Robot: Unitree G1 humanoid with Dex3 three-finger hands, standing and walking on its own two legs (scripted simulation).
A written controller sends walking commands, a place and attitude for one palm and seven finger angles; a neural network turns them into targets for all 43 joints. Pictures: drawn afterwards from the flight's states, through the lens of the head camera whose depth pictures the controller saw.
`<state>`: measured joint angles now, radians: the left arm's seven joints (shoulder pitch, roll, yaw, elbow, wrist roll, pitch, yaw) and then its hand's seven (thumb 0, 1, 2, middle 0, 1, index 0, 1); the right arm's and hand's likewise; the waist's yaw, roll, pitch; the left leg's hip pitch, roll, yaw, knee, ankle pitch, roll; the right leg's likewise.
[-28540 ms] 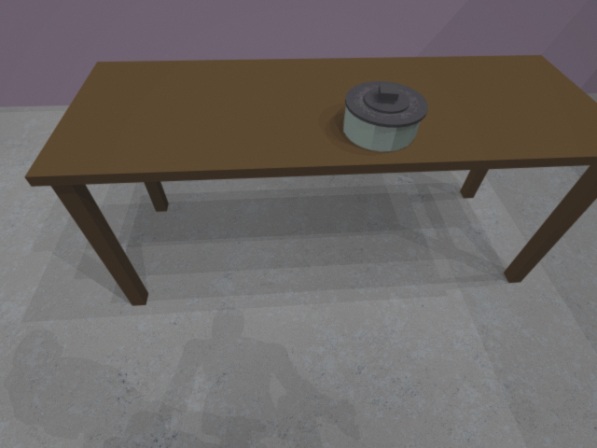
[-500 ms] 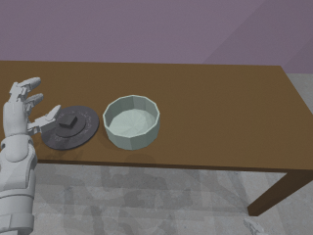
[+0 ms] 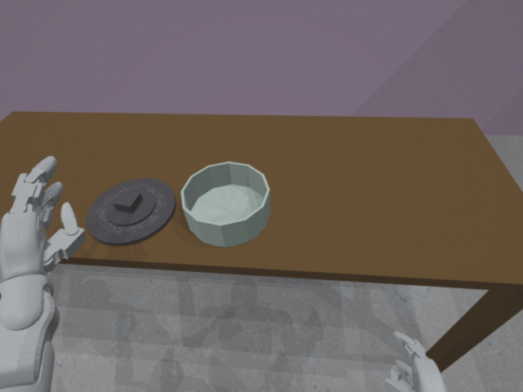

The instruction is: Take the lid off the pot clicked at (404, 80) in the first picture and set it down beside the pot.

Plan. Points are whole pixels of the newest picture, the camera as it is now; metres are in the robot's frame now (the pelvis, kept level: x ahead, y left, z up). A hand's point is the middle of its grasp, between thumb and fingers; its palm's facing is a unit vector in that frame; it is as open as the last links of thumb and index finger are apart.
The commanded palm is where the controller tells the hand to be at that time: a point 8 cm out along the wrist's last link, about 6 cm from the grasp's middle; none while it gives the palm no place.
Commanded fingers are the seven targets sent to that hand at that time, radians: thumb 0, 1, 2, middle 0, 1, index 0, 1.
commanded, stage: draw the hand back to the body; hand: left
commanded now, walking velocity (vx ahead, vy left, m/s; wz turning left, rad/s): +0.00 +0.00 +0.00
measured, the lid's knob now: (128, 200) +0.52 +0.38 -0.06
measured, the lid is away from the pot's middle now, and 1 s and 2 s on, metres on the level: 0.24 0.24 0.24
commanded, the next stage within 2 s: step back with the hand held close in 0.64 s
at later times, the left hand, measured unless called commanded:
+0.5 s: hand (54, 291) +0.18 +0.26 +0.15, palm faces +0.38 -0.84 -0.38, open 7.5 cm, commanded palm +0.13 +0.30 +0.17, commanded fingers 0.00 0.90 0.90 -0.20 -0.30 -0.20 -0.30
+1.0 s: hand (45, 284) +0.19 +0.27 +0.15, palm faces +0.29 -0.84 -0.45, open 7.5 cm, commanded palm +0.13 +0.32 +0.17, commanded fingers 0.00 0.90 0.90 -0.20 -0.30 -0.20 -0.30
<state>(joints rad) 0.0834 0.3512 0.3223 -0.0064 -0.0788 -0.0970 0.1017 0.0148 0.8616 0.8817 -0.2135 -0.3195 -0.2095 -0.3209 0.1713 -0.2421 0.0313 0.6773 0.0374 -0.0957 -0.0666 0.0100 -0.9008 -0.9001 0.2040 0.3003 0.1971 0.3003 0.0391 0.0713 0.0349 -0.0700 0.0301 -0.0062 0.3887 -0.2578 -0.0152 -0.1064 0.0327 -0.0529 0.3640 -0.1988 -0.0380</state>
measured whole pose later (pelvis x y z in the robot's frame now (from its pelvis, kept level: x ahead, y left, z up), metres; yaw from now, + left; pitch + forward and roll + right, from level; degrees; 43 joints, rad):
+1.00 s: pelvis -0.02 +0.04 +0.00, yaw -2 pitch -1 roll -1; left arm 0.56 0.36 0.36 -0.54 -0.04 -0.20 0.08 0.01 0.89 0.90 -0.21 -0.30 -0.21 -0.30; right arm 0.15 -0.22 0.01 0.56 0.01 -0.07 -0.05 0.01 -0.90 -0.90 0.21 0.30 0.20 0.30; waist 0.02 0.00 0.07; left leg -0.18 -0.01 0.05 0.45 -0.27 0.04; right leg -0.22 -0.01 0.01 0.41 -0.18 0.02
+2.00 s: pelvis -0.11 +0.04 -0.03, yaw +1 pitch +0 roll -2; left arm 0.62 0.43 0.41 -0.66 -0.02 -0.29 0.15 0.01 0.88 0.90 -0.22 -0.30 -0.21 -0.30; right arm 0.21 -0.20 -0.02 0.55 0.01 -0.09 -0.05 0.01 -0.90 -0.90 0.21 0.30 0.20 0.30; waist -0.03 -0.05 0.05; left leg -0.46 0.00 0.01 0.68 -0.23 0.04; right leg -0.44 -0.02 -0.07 0.61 -0.18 0.00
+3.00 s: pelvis -0.26 +0.06 -0.02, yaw -2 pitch -2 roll -2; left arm 0.62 0.44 0.41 -0.61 -0.03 -0.25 0.12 0.01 0.88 0.90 -0.21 -0.30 -0.21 -0.30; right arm 0.28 -0.17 0.01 0.60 0.02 -0.17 -0.03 0.01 -0.90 -0.90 0.21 0.30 0.20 0.30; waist -0.04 -0.05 0.02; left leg -0.33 0.03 0.01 0.62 -0.27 0.01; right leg -0.28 0.04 -0.02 0.54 -0.21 -0.01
